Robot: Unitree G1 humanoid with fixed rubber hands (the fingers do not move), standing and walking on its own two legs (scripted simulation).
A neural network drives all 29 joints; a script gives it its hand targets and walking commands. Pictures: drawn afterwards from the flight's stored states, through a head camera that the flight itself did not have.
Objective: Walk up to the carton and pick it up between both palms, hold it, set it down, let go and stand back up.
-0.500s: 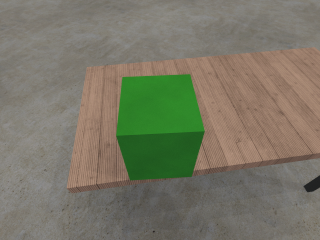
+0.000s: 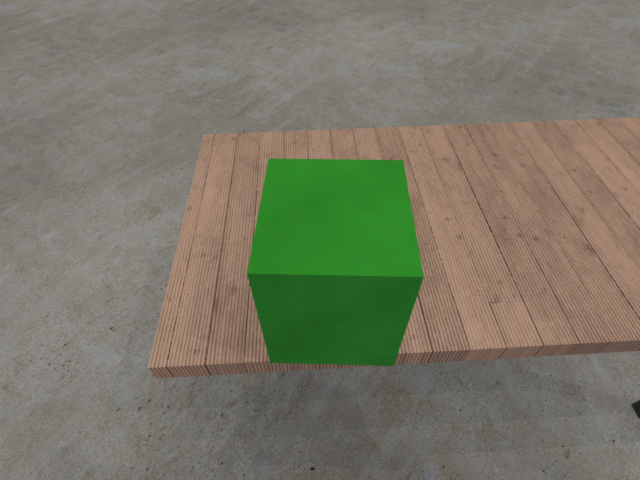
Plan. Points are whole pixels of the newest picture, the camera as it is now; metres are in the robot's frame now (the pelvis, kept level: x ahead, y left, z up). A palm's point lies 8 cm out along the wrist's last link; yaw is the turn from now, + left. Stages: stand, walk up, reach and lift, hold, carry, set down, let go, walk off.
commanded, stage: walk up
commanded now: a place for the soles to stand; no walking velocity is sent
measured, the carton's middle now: (333, 266) +0.41 +0.01 -0.01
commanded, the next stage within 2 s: reach and lift in 0.36 s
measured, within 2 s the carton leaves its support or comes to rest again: neither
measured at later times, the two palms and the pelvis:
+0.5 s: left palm out of the picture +0.07 +0.27 -0.16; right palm out of the picture +0.08 -0.25 -0.15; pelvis -0.03 +0.00 -0.03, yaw +0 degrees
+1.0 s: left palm out of the picture +0.08 +0.23 -0.10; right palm out of the picture +0.09 -0.23 -0.11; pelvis -0.08 -0.04 -0.02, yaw +2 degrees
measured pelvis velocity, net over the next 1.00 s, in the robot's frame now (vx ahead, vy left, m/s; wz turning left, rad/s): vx -0.08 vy -0.04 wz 0.03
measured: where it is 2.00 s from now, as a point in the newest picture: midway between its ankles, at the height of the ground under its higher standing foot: outside the picture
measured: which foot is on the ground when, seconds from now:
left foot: down 0.00-1.00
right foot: down 0.00-1.00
